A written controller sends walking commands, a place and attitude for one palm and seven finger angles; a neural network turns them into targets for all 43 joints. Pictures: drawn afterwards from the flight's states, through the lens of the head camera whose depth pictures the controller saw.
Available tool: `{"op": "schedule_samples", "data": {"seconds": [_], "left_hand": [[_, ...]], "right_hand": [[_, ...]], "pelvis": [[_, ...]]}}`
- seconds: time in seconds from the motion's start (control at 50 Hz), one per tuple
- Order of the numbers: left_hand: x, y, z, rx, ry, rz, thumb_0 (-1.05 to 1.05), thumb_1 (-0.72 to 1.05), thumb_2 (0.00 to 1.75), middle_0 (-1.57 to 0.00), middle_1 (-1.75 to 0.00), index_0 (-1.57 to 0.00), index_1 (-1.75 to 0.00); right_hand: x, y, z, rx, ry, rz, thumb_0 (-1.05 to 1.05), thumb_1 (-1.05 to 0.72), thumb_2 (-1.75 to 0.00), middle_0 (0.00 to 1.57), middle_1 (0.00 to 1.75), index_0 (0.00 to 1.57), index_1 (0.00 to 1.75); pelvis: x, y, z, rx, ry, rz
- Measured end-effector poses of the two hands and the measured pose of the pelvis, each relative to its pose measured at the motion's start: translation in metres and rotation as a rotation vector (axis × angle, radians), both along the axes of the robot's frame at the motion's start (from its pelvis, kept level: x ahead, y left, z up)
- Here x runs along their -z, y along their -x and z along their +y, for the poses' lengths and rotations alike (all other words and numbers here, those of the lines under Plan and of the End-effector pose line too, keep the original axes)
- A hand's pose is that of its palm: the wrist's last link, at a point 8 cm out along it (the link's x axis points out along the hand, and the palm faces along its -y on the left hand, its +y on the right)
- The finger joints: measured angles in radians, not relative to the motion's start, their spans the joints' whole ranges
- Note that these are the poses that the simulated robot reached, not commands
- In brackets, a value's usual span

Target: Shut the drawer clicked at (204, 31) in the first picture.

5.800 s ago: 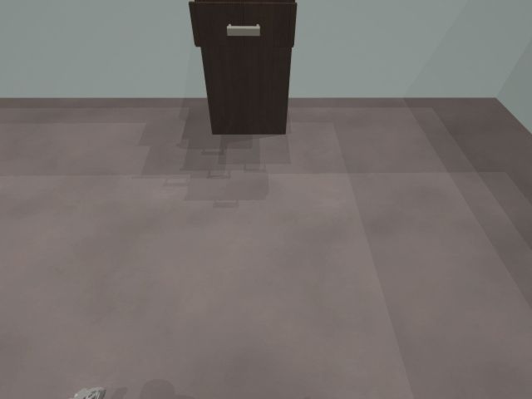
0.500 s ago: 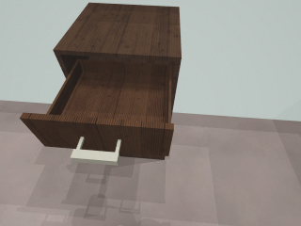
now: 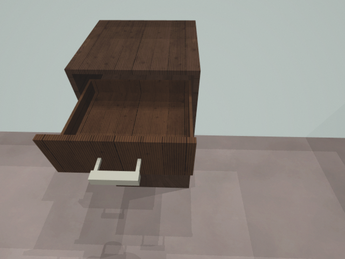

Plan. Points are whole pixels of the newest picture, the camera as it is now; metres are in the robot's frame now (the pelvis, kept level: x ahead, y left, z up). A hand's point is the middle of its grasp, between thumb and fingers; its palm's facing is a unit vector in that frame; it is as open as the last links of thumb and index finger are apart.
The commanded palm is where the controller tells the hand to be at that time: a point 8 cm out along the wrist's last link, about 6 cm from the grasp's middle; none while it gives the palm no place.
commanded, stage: come to a stop and stand still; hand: left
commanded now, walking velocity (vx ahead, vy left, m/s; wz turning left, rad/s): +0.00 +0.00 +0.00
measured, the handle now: (117, 170) +0.34 +0.18 -0.02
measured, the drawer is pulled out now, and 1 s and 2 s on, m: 0.30 0.30 0.30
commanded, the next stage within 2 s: look again from close up in 0.38 s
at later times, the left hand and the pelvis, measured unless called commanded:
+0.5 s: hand out of the picture -0.02 +0.13 -0.18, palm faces +0.05 -0.99 -0.16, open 7.4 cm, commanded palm none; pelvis +0.00 -0.02 +0.00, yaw +0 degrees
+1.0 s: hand out of the picture -0.01 +0.20 -0.19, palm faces +0.05 -0.98 -0.18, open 7.4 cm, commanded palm none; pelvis -0.01 +0.02 -0.01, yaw +1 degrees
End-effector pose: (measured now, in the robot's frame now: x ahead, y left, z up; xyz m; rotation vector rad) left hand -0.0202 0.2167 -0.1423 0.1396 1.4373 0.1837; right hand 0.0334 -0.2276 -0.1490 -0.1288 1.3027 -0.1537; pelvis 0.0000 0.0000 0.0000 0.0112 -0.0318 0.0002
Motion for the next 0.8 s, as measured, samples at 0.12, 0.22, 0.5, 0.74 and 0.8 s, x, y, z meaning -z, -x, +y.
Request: {"op": "schedule_samples", "data": {"seconds": [0.12, 0.22, 0.5, 0.74, 0.8], "left_hand": [[0.003, 0.001, -0.015, 0.004, 0.023, -0.018, 0.00, 0.91, 0.90, -0.20, -0.30, -0.20, -0.30], [0.005, 0.003, -0.025, 0.004, 0.037, -0.017, 0.00, 0.91, 0.90, -0.20, -0.30, -0.20, -0.30], [0.006, 0.008, -0.038, -0.010, 0.043, 0.008, 0.00, 0.91, 0.90, -0.20, -0.30, -0.20, -0.30], [0.016, -0.004, -0.010, 0.009, 0.035, -0.102, 0.00, 0.91, 0.90, -0.20, -0.30, -0.20, -0.30], [0.016, -0.008, 0.000, 0.013, 0.032, -0.117, 0.00, 0.91, 0.90, -0.20, -0.30, -0.20, -0.30]], "right_hand": [[0.000, 0.051, -0.006, 0.019, -0.004, 0.114, 0.00, -0.92, -0.90, 0.19, 0.30, 0.20, 0.30], [0.000, 0.086, -0.004, 0.041, -0.017, 0.199, 0.00, -0.91, -0.90, 0.19, 0.30, 0.20, 0.30], [0.003, 0.093, 0.013, 0.049, -0.063, 0.228, 0.01, -0.91, -0.90, 0.19, 0.30, 0.20, 0.30], [0.000, 0.024, 0.001, -0.020, 0.022, -0.003, 0.02, -0.93, -0.90, 0.19, 0.30, 0.20, 0.30], [-0.006, 0.013, 0.003, -0.037, 0.038, -0.035, 0.02, -0.92, -0.90, 0.19, 0.30, 0.20, 0.30]], "pelvis": [[-0.001, 0.006, -0.010, -0.003, 0.003, -0.009], [0.000, 0.009, -0.016, -0.005, 0.005, -0.004], [0.001, 0.003, -0.021, -0.006, 0.013, 0.011], [0.009, 0.006, 0.000, -0.017, 0.027, -0.017], [0.009, 0.008, 0.005, -0.019, 0.028, -0.013]]}}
